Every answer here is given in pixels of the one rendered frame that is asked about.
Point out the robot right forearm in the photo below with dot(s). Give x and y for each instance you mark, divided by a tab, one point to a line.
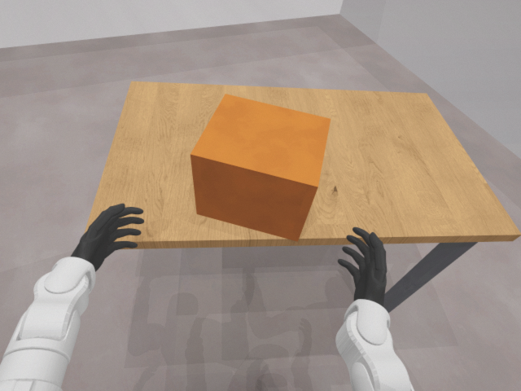
365	344

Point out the robot right hand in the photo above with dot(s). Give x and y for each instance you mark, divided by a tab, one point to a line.
370	280

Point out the carton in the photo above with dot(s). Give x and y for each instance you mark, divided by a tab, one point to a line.
258	166

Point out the robot left forearm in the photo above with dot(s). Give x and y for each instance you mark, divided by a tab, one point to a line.
41	346

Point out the robot left hand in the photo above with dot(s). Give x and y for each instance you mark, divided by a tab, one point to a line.
98	242

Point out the table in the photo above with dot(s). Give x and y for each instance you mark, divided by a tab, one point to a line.
391	166

